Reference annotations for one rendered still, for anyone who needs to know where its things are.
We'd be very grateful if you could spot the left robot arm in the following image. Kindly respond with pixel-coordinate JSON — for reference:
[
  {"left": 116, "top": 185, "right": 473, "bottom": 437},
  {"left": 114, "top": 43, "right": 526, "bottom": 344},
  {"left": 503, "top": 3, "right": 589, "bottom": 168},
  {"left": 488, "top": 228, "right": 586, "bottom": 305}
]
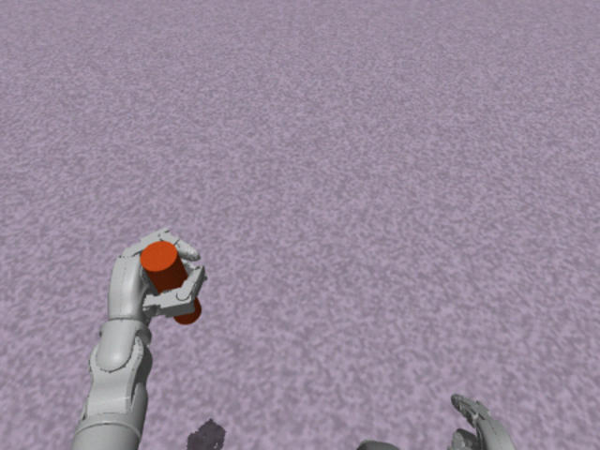
[{"left": 69, "top": 318, "right": 153, "bottom": 450}]

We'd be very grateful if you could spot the can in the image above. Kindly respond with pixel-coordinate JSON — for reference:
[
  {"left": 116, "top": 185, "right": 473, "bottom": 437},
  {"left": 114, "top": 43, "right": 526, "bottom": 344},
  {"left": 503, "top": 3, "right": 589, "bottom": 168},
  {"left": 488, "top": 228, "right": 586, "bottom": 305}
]
[{"left": 140, "top": 241, "right": 202, "bottom": 324}]

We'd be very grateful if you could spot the left robot hand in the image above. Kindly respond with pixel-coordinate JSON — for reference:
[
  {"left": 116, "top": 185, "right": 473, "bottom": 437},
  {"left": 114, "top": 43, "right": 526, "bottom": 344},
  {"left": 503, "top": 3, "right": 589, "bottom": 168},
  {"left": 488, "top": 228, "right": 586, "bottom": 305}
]
[{"left": 108, "top": 228, "right": 207, "bottom": 327}]

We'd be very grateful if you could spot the right robot hand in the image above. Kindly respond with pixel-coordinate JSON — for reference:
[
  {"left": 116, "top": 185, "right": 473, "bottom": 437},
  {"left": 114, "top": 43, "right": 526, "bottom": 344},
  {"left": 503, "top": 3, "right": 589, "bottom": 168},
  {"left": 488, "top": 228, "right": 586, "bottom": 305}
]
[{"left": 447, "top": 395, "right": 517, "bottom": 450}]

